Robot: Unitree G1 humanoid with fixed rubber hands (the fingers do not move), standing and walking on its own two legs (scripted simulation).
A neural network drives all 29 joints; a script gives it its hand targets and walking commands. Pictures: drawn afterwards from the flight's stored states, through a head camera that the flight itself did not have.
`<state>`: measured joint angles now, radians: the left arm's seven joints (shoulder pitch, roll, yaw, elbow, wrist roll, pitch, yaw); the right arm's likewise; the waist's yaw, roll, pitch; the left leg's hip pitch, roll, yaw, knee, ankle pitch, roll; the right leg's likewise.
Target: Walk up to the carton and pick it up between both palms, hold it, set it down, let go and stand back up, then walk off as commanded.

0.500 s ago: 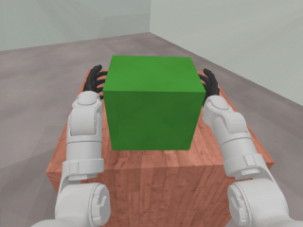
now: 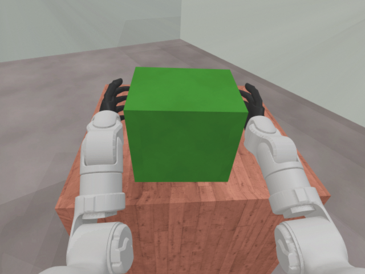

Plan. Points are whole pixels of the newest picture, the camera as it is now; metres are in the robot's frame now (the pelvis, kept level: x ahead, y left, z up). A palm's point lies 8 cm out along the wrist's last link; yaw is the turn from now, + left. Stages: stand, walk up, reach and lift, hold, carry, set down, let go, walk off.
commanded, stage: hold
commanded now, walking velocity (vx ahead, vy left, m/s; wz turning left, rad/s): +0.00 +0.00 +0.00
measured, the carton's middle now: (182, 125) +0.37 +0.01 +0.19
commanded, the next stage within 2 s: none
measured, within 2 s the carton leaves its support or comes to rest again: neither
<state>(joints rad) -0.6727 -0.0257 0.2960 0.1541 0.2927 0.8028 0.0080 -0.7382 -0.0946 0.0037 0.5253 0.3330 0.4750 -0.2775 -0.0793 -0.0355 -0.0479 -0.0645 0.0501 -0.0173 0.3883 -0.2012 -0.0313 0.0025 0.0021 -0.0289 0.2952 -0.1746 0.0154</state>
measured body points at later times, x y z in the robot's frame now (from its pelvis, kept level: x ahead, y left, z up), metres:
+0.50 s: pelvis +0.00 +0.00 +0.00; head -0.07 +0.03 +0.44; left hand +0.37 +0.16 +0.22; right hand +0.37 -0.15 +0.22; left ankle +0.02 +0.13 -0.75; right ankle +0.00 -0.13 -0.75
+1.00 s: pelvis +0.00 +0.00 +0.00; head -0.07 +0.03 +0.44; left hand +0.37 +0.16 +0.22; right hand +0.37 -0.15 +0.22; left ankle +0.02 +0.13 -0.75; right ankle +0.00 -0.13 -0.75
